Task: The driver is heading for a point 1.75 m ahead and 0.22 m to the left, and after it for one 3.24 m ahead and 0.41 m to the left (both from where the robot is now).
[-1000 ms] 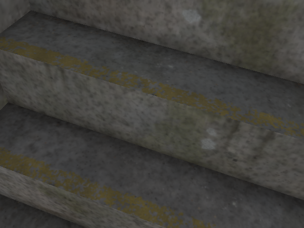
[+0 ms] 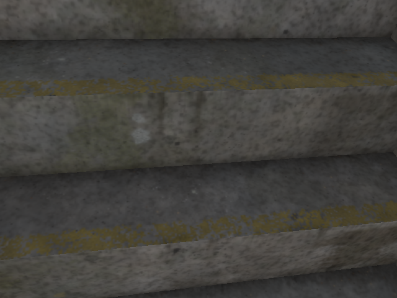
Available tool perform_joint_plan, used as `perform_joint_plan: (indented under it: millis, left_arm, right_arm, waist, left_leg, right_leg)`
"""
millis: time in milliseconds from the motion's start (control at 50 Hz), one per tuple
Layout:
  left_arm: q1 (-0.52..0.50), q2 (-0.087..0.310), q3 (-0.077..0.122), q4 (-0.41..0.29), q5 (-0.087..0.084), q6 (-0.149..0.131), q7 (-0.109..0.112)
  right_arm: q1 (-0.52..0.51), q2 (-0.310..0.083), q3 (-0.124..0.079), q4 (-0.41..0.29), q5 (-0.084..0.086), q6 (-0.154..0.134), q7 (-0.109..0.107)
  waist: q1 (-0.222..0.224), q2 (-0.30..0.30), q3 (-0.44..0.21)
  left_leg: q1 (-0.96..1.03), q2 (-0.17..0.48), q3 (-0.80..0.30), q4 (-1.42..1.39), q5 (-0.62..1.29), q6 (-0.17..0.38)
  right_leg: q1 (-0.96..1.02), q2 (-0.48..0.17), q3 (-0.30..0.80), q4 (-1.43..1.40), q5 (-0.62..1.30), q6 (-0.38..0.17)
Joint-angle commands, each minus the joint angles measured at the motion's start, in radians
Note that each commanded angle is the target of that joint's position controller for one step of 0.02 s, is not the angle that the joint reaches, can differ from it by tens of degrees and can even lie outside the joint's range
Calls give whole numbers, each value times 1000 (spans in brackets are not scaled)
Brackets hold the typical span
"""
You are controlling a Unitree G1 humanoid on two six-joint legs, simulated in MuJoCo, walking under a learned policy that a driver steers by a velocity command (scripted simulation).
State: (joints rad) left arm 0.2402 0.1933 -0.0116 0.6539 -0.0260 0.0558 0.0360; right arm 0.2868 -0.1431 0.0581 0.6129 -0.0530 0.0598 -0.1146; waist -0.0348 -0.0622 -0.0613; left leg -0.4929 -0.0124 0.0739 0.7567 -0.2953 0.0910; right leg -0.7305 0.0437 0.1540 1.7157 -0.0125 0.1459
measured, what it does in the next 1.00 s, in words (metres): goes down, backwards: right foot 0.24 m lower, then left foot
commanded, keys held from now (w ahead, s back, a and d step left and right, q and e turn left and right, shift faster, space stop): no key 0.72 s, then w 0.28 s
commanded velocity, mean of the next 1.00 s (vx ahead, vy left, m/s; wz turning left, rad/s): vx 0.06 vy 0.00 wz -0.03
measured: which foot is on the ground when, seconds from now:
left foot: down 0.00-0.28, up 0.30-0.86, down 0.88-1.00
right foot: up 0.00-0.28, down 0.30-0.88, up 0.90-1.00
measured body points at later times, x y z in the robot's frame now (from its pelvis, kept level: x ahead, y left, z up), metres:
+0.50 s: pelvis -0.10 -0.07 -0.22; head -0.10 -0.11 +0.23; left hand -0.03 +0.15 -0.34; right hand +0.04 -0.23 -0.36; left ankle -0.07 +0.10 -0.61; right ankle -0.11 -0.13 -0.95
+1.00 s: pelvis -0.12 -0.04 -0.22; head -0.12 -0.03 +0.23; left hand -0.06 +0.19 -0.37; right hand -0.12 -0.30 -0.36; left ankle -0.15 +0.08 -0.95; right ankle -0.17 -0.15 -0.79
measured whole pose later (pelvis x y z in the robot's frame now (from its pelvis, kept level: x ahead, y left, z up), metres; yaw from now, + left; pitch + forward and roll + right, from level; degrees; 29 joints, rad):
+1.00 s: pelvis -0.12 -0.04 -0.22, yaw -1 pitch +4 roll +2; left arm 0.32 0.19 0.01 0.88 -0.01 -0.01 0.00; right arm 0.36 -0.19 -0.02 0.97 -0.04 0.00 -0.05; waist -0.03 -0.07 -0.10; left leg -0.29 -0.02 0.04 0.56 -0.35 0.06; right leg -0.74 0.04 0.05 1.58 -0.34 -0.01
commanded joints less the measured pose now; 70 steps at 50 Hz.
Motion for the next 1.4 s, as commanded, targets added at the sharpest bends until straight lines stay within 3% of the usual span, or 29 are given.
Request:
perform_joint_plan:
  millis: [20,120,200,260,320,340,360,400,420,460,520,560,680,740,760,780,840,880,900,920,940,980,1020,1240,1300,1320,1360,1380,1400]
  left_arm:
    - [127,49,22,17,0,8,-2]
    - [165,29,12,60,18,21,0]
    - [145,22,-5,108,92,31,-13]
    - [135,-5,-17,172,77,38,-19]
    - [158,10,-39,220,108,22,6]
    - [282,33,-27,214,99,1,10]
    - [198,218,16,166,89,9,5]
    - [80,330,57,93,64,23,20]
    - [43,207,31,50,77,3,23]
    - [83,81,-17,55,77,-29,49]
    - [70,26,-39,54,76,-25,52]
    - [2,-23,-49,48,71,-50,38]
    - [-118,-16,-28,-7,58,-40,20]
    - [57,7,-2,18,76,-7,24]
    - [337,14,22,102,69,2,15]
    - [249,70,34,158,76,-8,12]
    - [65,106,65,128,42,-30,-3]
    - [-101,9,38,94,36,-59,-25]
    - [-102,-52,21,99,29,-87,-42]
    - [-53,-28,17,130,4,-101,-41]
    - [-84,17,27,140,-8,-107,-43]
    - [-63,-23,9,84,13,-110,-45]
    - [-140,-71,-37,27,25,-133,-47]
    - [-307,-109,-104,-156,-11,-123,-31]
    - [-550,-141,-162,-317,-4,-125,-60]
    - [-574,-139,-175,-339,-10,-124,-66]
    - [-110,45,-45,-205,-15,-119,-60]
    - [119,130,-1,-170,25,-108,-40]
    - [391,299,73,42,62,-80,-17]
  right_arm:
    - [-116,-79,-19,-89,-1,-29,11]
    - [-123,-83,-36,-77,15,-40,27]
    - [-166,-64,-50,-123,52,-34,13]
    - [-59,-30,-63,-108,61,-5,0]
    - [-181,204,-17,-88,95,-13,41]
    - [-169,187,-14,-46,116,-49,69]
    - [-91,169,-15,-49,98,-57,68]
    - [-241,121,11,-62,77,-48,40]
    - [-288,39,-16,-17,83,-30,16]
    - [-317,50,-19,7,56,-11,2]
    - [-180,93,-11,67,50,-20,0]
    - [-36,62,-37,159,32,-27,24]
    - [-73,51,-43,200,25,-4,44]
    - [-157,16,-46,218,62,11,51]
    - [-233,-73,-65,238,44,-8,52]
    - [-143,-33,-73,273,57,-17,62]
    - [32,-72,-89,355,44,-53,85]
    - [168,-99,-94,380,32,-64,90]
    - [182,-174,-111,376,30,-60,83]
    - [161,-222,-127,359,12,-64,73]
    - [126,-188,-112,331,-5,-73,65]
    - [-22,-186,-99,269,18,-82,48]
    - [78,-152,-93,293,14,-84,53]
    - [224,-113,-87,373,30,-129,74]
    - [150,-135,-93,376,89,-110,65]
    - [234,-243,-120,396,143,-94,61]
    - [374,-258,-110,462,99,-139,91]
    - [179,-380,-156,380,121,-150,103]
    - [142,-269,-132,351,116,-181,137]
  waist:
    - [71,145,-32]
    - [44,198,0]
    - [-16,210,36]
    - [-92,71,37]
    - [-7,-203,-54]
    - [64,-172,-130]
    - [-42,-49,-191]
    - [7,-31,-86]
    - [99,118,-2]
    - [126,68,91]
    - [75,-38,38]
    - [19,55,-24]
    - [4,-74,74]
    - [117,-167,149]
    - [253,-44,146]
    - [125,-86,113]
    - [45,-38,39]
    - [-39,84,-10]
    - [-28,294,-31]
    - [-52,426,-46]
    - [-60,370,-20]
    - [46,235,41]
    - [14,75,69]
    - [-6,203,155]
    - [4,179,233]
    - [10,275,155]
    - [189,236,-288]
    - [346,241,-416]
    - [327,-163,-574]
  left_leg:
    - [-20,190,-332,-189,-247,148]
    - [-118,157,-306,-28,-327,99]
    - [-253,147,-317,120,-355,60]
    - [-295,133,-336,412,-388,45]
    - [-768,-73,-191,1493,-481,-55]
    - [-695,-12,-219,1659,-464,-97]
    - [-785,-22,-247,1741,-336,-170]
    - [-983,85,-182,1564,-231,-262]
    - [-958,82,-274,1543,10,-290]
    - [-922,65,-302,1492,150,-287]
    - [-829,44,-291,1424,270,-255]
    - [-536,57,-265,1257,494,-225]
    - [-164,96,-92,495,313,-184]
    - [-24,34,8,-103,-178,-136]
    - [49,1,8,-102,-116,-95]
    - [58,28,-40,-180,-59,-61]
    - [194,28,-32,-272,-57,19]
    - [445,141,-190,-352,45,71]
    - [582,213,-341,-397,-33,149]
    - [491,361,-593,-510,-341,271]
    - [397,415,-694,-573,-373,325]
    - [342,361,-541,-509,-255,225]
    - [390,312,-414,-480,-136,181]
    - [426,371,-233,-612,30,109]
    - [66,304,-90,-924,122,96]
    - [30,273,-56,-928,437,111]
    - [359,271,-25,-388,1741,96]
    - [308,276,-116,-97,1653,-3]
    - [23,123,-111,265,1163,16]
  right_leg:
    - [40,-33,-76,-18,95,-17]
    - [194,-109,-163,-563,88,-127]
    - [384,-85,-277,-1125,242,-235]
    - [481,-111,-213,-1466,195,-297]
    - [721,-246,-66,-1267,816,-191]
    - [619,-290,-15,-1140,1096,-172]
    - [691,-332,37,-1193,843,-200]
    - [725,-462,267,-1397,227,-331]
    - [662,-415,349,-1418,-135,-338]
    - [566,-367,315,-1457,-185,-268]
    - [584,-263,92,-1391,-125,-230]
    - [474,-197,-4,-1324,-11,-229]
    - [392,-160,-31,-1412,-250,-245]
    - [429,-240,133,-1465,-510,-328]
    - [449,-169,100,-1636,-370,-217]
    - [509,-225,116,-1530,-464,-287]
    - [439,-183,80,-1418,-480,-366]
    - [143,-122,3,-1112,-410,-319]
    - [-70,-29,-131,-885,-353,-257]
    - [-165,-27,-192,-575,-369,-215]
    - [-241,-22,-127,-144,-417,-152]
    - [-406,-46,17,271,-355,-128]
    - [-567,-37,28,367,-225,-150]
    - [-906,-219,-48,614,-227,-150]
    - [-379,-293,-254,-69,-238,-201]
    - [-66,-198,-356,-299,-713,-239]
    - [432,-30,-341,-479,-525,-302]
    - [654,-159,44,-754,-470,-339]
    - [877,-312,545,-1025,-856,-439]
